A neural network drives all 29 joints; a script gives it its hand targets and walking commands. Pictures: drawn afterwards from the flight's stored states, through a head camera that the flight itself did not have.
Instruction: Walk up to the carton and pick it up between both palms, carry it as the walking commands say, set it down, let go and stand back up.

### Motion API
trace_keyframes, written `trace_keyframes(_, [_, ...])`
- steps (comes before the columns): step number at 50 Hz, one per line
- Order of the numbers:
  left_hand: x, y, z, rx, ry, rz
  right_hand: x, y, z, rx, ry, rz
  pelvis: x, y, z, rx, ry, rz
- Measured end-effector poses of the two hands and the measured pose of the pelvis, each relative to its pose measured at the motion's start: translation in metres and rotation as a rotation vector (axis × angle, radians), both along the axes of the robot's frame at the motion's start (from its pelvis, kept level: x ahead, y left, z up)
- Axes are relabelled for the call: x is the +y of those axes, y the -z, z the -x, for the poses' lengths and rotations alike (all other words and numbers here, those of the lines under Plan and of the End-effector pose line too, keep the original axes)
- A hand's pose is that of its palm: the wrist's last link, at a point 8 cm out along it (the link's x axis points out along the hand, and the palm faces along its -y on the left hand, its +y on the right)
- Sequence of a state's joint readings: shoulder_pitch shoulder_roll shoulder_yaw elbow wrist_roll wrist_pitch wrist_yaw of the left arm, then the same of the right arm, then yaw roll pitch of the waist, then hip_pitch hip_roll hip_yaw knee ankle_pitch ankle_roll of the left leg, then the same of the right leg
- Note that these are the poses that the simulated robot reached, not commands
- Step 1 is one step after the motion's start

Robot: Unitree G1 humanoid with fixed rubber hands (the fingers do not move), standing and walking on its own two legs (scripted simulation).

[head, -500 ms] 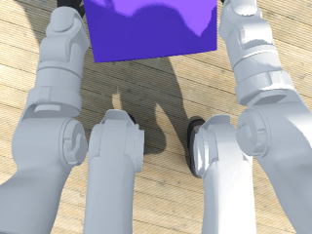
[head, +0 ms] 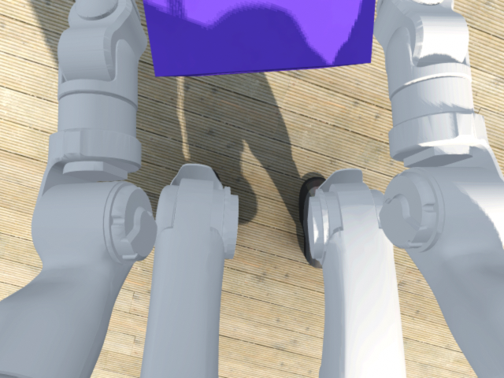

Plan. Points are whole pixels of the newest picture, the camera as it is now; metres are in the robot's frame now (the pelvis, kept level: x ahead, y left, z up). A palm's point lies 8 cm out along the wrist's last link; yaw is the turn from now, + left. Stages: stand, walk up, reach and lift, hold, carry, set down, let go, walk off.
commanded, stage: reach and lift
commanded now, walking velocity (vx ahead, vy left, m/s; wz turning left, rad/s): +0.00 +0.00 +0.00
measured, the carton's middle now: out of the picture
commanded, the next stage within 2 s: none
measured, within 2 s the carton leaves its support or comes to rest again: neither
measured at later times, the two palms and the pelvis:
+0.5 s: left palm out of the picture +0.52 +0.19 -0.09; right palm out of the picture +0.54 -0.11 -0.09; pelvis -0.01 +0.00 +0.04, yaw +0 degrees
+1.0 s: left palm out of the picture +0.50 +0.18 -0.02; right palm out of the picture +0.53 -0.11 -0.02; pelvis -0.02 -0.01 +0.09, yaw +0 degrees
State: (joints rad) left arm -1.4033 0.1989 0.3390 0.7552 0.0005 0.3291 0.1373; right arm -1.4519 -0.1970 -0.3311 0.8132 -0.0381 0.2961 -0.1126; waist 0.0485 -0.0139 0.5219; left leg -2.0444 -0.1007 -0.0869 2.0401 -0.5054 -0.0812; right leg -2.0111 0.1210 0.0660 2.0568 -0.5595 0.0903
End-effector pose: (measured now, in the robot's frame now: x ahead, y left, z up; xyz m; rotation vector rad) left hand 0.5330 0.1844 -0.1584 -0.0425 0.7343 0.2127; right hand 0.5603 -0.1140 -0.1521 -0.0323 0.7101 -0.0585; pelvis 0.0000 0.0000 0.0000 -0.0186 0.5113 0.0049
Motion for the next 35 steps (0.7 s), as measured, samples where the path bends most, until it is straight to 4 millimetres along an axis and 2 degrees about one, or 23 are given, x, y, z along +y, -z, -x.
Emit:
trace_keyframes(6, [-0.002, -0.003, 0.007, 0.001, -0.008, -0.008, -0.001, -0.004, 0.002, 0.002, -0.005, -0.009, -0.005, -0.004, -0.001, -0.001, 0.008, -0.011])
trace_keyframes(18, [0.004, -0.052, 0.01, -0.033, -0.028, 0.006, 0.005, -0.048, 0.008, -0.029, 0.006, -0.03, -0.008, -0.027, 0.004, -0.043, 0.009, -0.02])
trace_keyframes(35, [-0.001, -0.088, 0.026, -0.022, -0.014, 0.009, -0.001, -0.087, 0.025, -0.017, 0.012, -0.016, -0.002, -0.056, 0.015, -0.074, 0.002, 0.004])
